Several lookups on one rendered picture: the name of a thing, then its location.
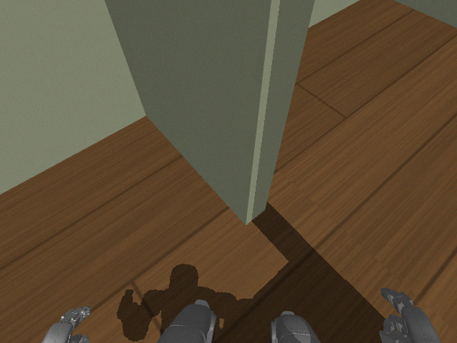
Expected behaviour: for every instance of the right robot hand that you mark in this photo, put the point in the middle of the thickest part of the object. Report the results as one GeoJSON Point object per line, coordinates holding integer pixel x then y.
{"type": "Point", "coordinates": [413, 327]}

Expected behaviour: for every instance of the left robot hand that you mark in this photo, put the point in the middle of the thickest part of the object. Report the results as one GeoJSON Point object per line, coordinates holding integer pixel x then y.
{"type": "Point", "coordinates": [61, 332]}

